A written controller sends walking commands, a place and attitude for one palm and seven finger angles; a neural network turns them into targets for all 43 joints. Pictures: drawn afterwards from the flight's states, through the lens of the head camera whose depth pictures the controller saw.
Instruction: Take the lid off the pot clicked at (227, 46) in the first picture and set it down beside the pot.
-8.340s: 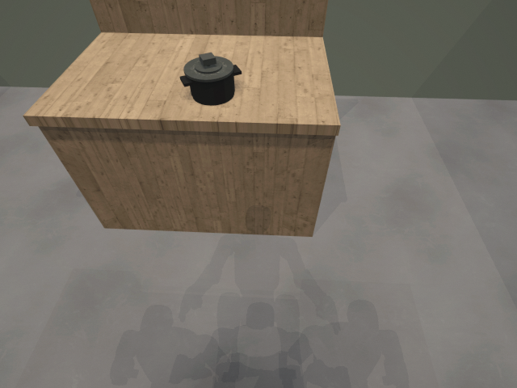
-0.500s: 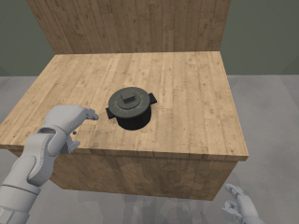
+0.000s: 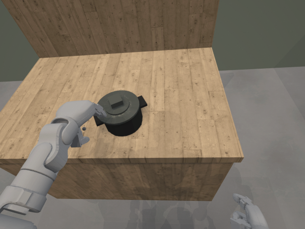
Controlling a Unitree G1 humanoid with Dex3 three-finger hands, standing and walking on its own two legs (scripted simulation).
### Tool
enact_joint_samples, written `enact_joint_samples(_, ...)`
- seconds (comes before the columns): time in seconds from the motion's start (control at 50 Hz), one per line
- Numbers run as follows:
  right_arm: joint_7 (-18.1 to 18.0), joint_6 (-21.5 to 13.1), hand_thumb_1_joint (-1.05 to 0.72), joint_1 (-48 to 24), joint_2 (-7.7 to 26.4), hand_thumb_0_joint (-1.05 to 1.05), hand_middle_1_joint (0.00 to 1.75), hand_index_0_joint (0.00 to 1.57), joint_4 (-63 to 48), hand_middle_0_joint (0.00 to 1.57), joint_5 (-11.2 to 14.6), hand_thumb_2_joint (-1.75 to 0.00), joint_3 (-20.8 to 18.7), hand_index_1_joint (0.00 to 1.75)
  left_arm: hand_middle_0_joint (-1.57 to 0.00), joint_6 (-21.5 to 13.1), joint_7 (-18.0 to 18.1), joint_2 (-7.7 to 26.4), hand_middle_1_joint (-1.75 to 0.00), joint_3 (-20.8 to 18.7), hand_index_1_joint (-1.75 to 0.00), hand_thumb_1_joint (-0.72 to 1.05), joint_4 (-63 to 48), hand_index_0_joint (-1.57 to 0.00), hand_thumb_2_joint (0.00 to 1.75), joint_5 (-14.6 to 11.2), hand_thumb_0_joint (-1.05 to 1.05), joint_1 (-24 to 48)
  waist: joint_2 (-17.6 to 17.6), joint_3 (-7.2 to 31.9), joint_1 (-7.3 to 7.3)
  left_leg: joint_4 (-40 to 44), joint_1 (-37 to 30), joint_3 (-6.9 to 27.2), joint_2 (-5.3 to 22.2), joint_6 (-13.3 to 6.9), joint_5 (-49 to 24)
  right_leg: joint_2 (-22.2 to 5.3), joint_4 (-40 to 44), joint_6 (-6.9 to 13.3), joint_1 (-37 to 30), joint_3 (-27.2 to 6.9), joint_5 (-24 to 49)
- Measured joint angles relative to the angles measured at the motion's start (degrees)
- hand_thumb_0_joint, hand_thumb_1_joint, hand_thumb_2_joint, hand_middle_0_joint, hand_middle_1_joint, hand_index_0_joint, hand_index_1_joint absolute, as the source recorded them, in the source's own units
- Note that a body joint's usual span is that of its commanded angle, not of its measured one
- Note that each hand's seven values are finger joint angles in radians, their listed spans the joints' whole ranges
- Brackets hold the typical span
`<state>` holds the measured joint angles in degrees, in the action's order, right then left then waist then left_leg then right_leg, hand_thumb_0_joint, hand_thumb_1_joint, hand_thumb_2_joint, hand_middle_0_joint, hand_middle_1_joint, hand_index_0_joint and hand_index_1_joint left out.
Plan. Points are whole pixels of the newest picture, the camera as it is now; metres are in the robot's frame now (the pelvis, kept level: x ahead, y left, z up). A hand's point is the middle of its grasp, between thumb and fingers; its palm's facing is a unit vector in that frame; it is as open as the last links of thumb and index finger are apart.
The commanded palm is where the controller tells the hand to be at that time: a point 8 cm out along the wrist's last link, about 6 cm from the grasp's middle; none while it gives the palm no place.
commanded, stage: move the open hand above the knob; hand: left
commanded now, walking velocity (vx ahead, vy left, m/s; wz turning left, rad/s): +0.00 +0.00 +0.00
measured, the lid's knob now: (115, 100) +0.51 +0.16 +0.02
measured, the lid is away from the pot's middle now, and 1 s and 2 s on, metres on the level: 0.01 0.01 0.01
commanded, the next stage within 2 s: lower the open fingers around the knob in 1.72 s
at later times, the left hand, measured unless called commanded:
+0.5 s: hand (91, 106) +0.43 +0.20 +0.09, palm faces -0.29 -0.03 -0.96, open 10.0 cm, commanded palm +0.43 +0.19 +0.15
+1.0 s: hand (112, 87) +0.50 +0.15 +0.10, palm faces -0.31 -0.06 -0.95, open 10.0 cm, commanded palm +0.49 +0.16 +0.15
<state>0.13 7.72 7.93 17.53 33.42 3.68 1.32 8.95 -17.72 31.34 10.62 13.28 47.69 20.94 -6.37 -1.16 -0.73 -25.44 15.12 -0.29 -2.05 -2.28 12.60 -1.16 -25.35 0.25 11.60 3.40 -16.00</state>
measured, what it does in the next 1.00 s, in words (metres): stands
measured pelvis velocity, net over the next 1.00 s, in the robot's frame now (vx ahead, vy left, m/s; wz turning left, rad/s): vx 0.01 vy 0.01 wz -0.04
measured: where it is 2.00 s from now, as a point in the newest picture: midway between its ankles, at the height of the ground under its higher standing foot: outside the picture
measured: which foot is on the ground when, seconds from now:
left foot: down 0.00-1.00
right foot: down 0.00-1.00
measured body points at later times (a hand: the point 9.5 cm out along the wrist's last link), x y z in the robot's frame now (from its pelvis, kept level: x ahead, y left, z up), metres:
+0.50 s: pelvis +0.00 +0.01 +0.00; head +0.05 -0.02 +0.44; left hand +0.44 +0.20 +0.14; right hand +0.15 -0.24 -0.13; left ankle +0.00 +0.10 -0.74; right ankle -0.03 -0.11 -0.74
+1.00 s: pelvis +0.01 +0.01 +0.00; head +0.06 -0.01 +0.44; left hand +0.51 +0.15 +0.15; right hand +0.05 -0.26 -0.14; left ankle +0.00 +0.10 -0.74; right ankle -0.03 -0.11 -0.74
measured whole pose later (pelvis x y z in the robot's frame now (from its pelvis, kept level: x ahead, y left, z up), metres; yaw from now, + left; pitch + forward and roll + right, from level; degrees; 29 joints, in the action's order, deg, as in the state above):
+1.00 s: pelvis +0.01 +0.01 +0.00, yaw -3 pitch +10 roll +0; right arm -1.5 7.1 16.1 16.5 40.3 3.7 0.4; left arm 8.4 -11.4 24.5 11.5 56.5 52.8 57.3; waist -4.0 3.5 -6.4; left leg -28.0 24.1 -2.9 -2.0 -3.3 13.9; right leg -1.3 -28.1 -0.7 21.5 0.7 -16.4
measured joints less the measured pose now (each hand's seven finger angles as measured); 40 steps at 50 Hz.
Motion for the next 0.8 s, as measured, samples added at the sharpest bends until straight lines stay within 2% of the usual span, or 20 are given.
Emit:
enact_joint_samples(0.04, -0.9, -0.3, -0.9, 0.0, 0.0, 0.02, 0.3, 0.19, 0.6, 0.2, -0.1, -0.9, 0.1, 0.3, -0.84, -2.9, 0.5, 0.7, -0.08, -0.8, -0.09, -0.25, 0.5, -0.84, 1.34, 0.0, 0.0, 1.1, 0.3, 0.2, -0.21, -0.1, -0.1, 0.1, 0.1, 0.1, 0.2, 0.1, 0.1, 0.0, -0.2, 0.1, -0.2)
enact_joint_samples(0.08, -1.2, -0.1, -0.9, 0.0, -0.1, 0.02, 0.3, 0.19, 1.2, 0.19, 0.2, -0.9, 0.3, 0.3, -0.84, -4.2, 1.7, 1.1, -0.08, -2.4, -0.09, -0.25, 4.1, -0.84, 1.34, 0.1, 0.0, 3.5, 0.7, 0.7, -0.36, -0.2, 0.1, 0.1, 0.2, 0.2, 0.4, 0.2, 0.0, 0.1, 0.1, 0.1, -0.3)
enact_joint_samples(0.14, -0.5, 0.5, -0.9, 0.4, -0.2, 0.02, 0.3, 0.19, 0.8, 0.19, 0.8, -0.9, 0.1, 0.3, -0.84, -2.0, 2.9, 1.3, -0.08, -3.6, -0.09, -0.25, 9.3, -0.84, 1.34, 0.1, 0.0, 6.4, 1.1, 1.3, -0.37, -0.4, 1.0, -0.2, 0.4, 0.4, 0.5, 0.4, -0.2, 0.3, 1.0, -0.2, -0.3)
enact_joint_samples(0.22, 0.5, 1.3, -0.9, 1.1, 0.3, 0.01, 0.3, 0.19, 0.0, 0.19, 1.0, -0.9, -0.8, 0.3, -0.83, 1.5, 1.3, 0.2, -0.08, -0.2, -0.08, -0.25, 8.9, -0.84, 1.34, 0.3, 0.0, 7.1, 0.8, 1.3, -0.25, -0.9, 2.0, 0.0, 0.3, 0.2, 0.7, 0.2, -0.4, 0.1, 1.8, -0.1, -0.4)
enact_joint_samples(0.28, 0.0, 1.2, -0.9, 0.6, 0.3, 0.02, 0.3, 0.19, 0.4, 0.19, 0.6, -0.9, -0.7, 0.3, -0.83, -0.7, 0.2, -0.3, -0.08, 0.8, -0.08, -0.25, 6.2, -0.84, 1.34, 0.5, 0.0, 6.8, 0.8, 0.8, -0.53, -1.0, 2.1, 0.0, 0.0, -0.1, 0.7, 0.0, -0.5, -0.1, 1.8, 0.0, -0.5)
enact_joint_samples(0.34, -0.8, 1.0, -0.9, 0.2, -0.2, 0.01, 0.3, 0.19, 1.2, 0.19, 0.7, -0.9, -0.1, 0.3, -0.84, -3.0, 1.3, -0.3, -0.08, 0.4, -0.09, -0.25, 9.3, -0.84, 1.34, 0.7, 0.0, 9.8, 1.2, 1.0, -0.8, -1.1, 2.3, 0.0, -0.1, -0.2, 0.8, -0.1, -0.6, -0.2, 2.1, -0.1, -0.5)
enact_joint_samples(0.4, -0.7, 1.3, -0.9, 0.4, -0.8, 0.01, 0.3, 0.19, 1.6, 0.19, 1.2, -0.9, 0.2, 0.3, -0.84, -1.7, 2.7, -0.6, -0.08, 0.5, -0.09, -0.25, 15.6, -0.84, 1.34, 1.4, 0.0, 14.4, 1.9, 1.6, -0.94, -1.4, 3.3, -0.2, -0.1, -0.2, 0.8, -0.1, -1.0, -0.2, 3.1, -0.2, -0.5)
enact_joint_samples(0.48, 0.4, 1.6, -0.9, 1.5, -1.1, 0.01, 0.3, 0.19, 1.5, 0.19, 1.1, -0.9, -0.5, 0.3, -0.83, 1.7, 2.8, -2.2, -0.08, 3.7, -0.08, -0.25, 18.0, -0.84, 1.34, 2.1, 0.0, 18.0, 1.7, 2.3, -0.95, -1.7, 4.8, 0.0, -0.5, -0.4, 0.7, -0.5, -1.5, -0.4, 4.5, 0.0, -0.6)
enact_joint_samples(0.54, 0.4, 1.8, -0.9, 1.6, -1.1, 0.01, 0.3, 0.19, 2.2, 0.19, 1.0, -0.9, -0.3, 0.3, -0.83, 1.1, 2.7, -4.1, -0.08, 4.6, -0.08, -0.25, 19.8, -0.84, 1.34, 2.2, 0.0, 19.9, 1.4, 2.5, -1.24, -2.2, 5.4, -0.1, -0.7, -0.7, 0.8, -0.7, -1.8, -0.7, 5.2, -0.1, -0.6)
enact_joint_samples(0.6, -0.3, 1.9, -0.9, 1.4, -1.5, 0.01, 0.3, 0.2, 3.1, 0.2, 1.1, -0.9, 0.5, 0.3, -0.83, 0.0, 2.7, -4.9, -0.08, 3.8, -0.08, -0.25, 25.6, -0.84, 1.34, 2.7, 0.0, 23.0, 1.7, 2.6, -2.06, -2.5, 5.8, -0.7, -0.6, -0.9, 1.0, -0.7, -2.4, -0.9, 5.9, -0.7, -0.7)
enact_joint_samples(0.7, -0.7, 0.9, -0.9, 3.7, -2.1, 0.01, 0.3, 0.2, 3.4, 0.2, 0.6, -0.9, -0.1, 0.3, -0.84, 0.0, 3.6, -5.0, -0.08, 3.9, -0.09, -0.25, 30.3, -0.84, 1.34, 3.5, 0.0, 27.9, 2.3, 3.0, -3.02, -2.3, 6.8, -1.1, -0.7, -1.0, 0.8, -0.8, -2.5, -0.9, 7.1, -1.1, -0.6)
enact_joint_samples(0.8, -0.3, 1.1, -0.9, 5.5, -1.5, 0.01, 0.3, 0.2, 5.2, 0.2, 0.6, -0.9, -0.4, 0.3, -0.83, 0.7, 5.0, -6.5, -0.08, 3.9, -0.08, -0.25, 37.8, -0.84, 1.34, 4.1, 0.0, 32.6, 2.3, 4.1, -3.56, -2.9, 8.1, -1.6, -0.5, -1.0, 1.2, -0.7, -3.1, -1.1, 8.6, -1.6, -0.8)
